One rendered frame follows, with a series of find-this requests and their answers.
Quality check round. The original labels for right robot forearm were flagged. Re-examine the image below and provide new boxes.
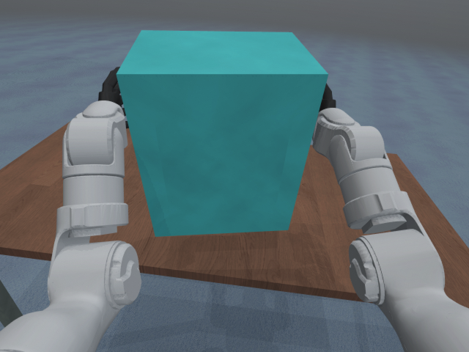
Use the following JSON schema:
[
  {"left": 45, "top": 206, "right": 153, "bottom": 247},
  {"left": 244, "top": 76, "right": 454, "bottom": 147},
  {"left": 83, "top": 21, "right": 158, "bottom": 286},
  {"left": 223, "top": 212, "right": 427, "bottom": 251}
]
[{"left": 312, "top": 108, "right": 445, "bottom": 289}]

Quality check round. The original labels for table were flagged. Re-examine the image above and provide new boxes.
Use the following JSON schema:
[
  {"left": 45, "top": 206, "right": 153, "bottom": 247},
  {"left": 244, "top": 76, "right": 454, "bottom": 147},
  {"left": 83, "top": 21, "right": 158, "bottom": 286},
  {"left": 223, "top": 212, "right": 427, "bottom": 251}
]
[{"left": 0, "top": 123, "right": 469, "bottom": 327}]

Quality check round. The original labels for robot right hand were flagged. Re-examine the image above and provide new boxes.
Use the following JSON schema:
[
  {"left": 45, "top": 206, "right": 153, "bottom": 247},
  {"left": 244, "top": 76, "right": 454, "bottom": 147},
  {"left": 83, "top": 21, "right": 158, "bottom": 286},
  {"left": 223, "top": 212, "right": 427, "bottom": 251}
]
[{"left": 319, "top": 83, "right": 336, "bottom": 112}]

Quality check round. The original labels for left robot forearm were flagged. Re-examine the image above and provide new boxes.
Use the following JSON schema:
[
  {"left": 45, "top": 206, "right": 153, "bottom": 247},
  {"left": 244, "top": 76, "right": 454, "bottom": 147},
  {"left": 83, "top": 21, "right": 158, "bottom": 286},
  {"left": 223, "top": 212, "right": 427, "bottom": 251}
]
[{"left": 48, "top": 100, "right": 128, "bottom": 300}]

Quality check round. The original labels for robot right upper arm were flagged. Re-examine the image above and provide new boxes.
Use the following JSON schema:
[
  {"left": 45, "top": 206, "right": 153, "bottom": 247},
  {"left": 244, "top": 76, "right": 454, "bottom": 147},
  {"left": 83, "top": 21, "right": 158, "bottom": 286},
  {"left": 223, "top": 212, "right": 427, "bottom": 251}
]
[{"left": 349, "top": 229, "right": 469, "bottom": 352}]

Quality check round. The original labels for carton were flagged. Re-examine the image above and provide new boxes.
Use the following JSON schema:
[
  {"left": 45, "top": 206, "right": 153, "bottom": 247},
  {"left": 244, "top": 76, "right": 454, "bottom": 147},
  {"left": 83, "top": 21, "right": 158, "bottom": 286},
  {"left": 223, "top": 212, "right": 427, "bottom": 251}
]
[{"left": 116, "top": 30, "right": 328, "bottom": 237}]

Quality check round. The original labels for robot left upper arm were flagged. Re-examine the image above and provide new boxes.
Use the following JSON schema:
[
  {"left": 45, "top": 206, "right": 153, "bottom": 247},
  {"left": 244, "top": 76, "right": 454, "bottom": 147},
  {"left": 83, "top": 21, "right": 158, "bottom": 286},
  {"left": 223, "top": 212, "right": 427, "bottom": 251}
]
[{"left": 0, "top": 241, "right": 141, "bottom": 352}]

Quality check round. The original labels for robot left hand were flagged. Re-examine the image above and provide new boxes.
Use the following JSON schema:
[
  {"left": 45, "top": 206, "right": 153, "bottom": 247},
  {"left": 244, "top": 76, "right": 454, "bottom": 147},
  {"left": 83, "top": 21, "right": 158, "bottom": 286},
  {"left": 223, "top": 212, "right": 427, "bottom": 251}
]
[{"left": 98, "top": 67, "right": 129, "bottom": 128}]

